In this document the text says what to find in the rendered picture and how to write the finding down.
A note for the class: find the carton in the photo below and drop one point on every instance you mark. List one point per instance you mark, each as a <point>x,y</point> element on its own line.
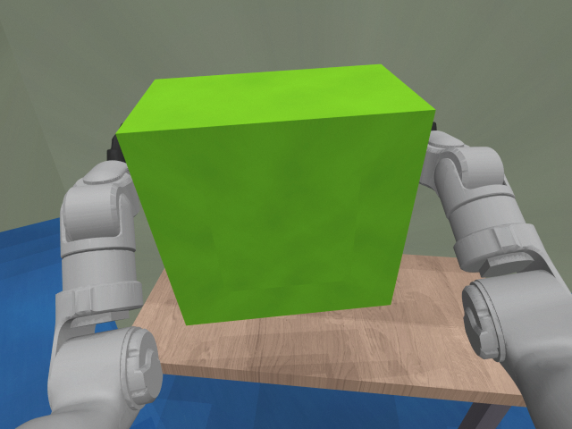
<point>279,192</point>

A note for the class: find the table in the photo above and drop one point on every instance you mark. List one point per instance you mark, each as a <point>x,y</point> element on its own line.
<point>417,346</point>

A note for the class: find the left robot forearm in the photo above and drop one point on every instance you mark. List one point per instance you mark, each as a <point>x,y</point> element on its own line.
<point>97,240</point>

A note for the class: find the left robot hand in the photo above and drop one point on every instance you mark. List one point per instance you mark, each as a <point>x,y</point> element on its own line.
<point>115,153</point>

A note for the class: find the left robot upper arm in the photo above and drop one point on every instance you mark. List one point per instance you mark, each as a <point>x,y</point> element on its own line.
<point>102,380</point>

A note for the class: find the right robot upper arm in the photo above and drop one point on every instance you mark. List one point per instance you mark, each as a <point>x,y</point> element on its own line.
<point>524,321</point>

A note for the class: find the right robot forearm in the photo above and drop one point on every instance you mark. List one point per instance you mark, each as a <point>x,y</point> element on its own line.
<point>492,236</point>

